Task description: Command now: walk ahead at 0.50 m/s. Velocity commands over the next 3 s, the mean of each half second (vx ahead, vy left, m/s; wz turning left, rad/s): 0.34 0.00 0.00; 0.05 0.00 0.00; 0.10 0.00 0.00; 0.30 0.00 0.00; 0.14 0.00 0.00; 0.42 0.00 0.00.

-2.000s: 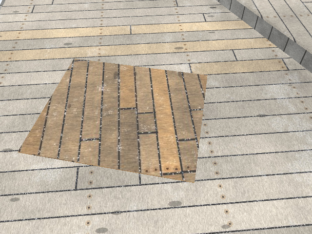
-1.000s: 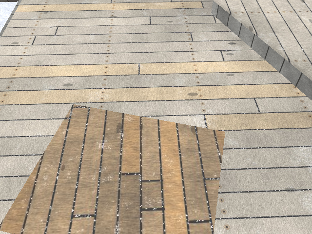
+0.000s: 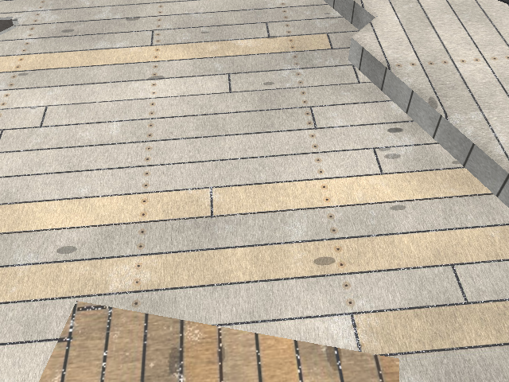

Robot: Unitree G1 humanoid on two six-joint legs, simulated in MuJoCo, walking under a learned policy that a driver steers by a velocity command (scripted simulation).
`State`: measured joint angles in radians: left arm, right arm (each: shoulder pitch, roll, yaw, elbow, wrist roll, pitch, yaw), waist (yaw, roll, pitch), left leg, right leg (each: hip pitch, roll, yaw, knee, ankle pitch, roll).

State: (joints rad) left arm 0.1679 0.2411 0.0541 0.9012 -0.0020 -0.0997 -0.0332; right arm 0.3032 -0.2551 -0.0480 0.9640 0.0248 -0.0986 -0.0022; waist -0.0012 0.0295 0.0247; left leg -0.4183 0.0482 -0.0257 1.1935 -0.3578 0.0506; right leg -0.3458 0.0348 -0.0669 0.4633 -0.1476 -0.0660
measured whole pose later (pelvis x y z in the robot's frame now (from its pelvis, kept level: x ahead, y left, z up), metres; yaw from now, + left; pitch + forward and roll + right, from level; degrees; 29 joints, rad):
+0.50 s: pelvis +0.23 +0.05 -0.01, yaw -1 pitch +2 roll -1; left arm 0.26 0.25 0.04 1.01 -0.01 -0.04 0.01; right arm 0.08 -0.21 -0.03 0.89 -0.01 -0.07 0.02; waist 0.02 -0.02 0.04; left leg -0.44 -0.01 0.06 0.48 -0.08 0.05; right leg -0.35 -0.01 0.03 1.05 -0.56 0.02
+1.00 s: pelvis +0.29 +0.03 +0.00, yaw +0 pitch +0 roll +0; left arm 0.25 0.19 0.04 1.08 0.00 -0.02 0.04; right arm 0.18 -0.21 -0.04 1.04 -0.01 -0.01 -0.03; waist 0.00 0.01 0.03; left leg -0.29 0.00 0.06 0.48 -0.18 0.02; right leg -0.21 -0.03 -0.01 0.51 -0.30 0.02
